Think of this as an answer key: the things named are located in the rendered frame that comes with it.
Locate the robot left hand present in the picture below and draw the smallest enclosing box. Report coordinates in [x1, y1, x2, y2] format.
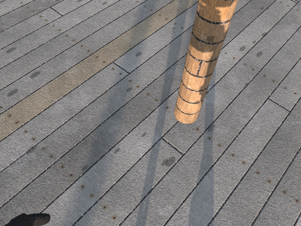
[5, 213, 51, 226]

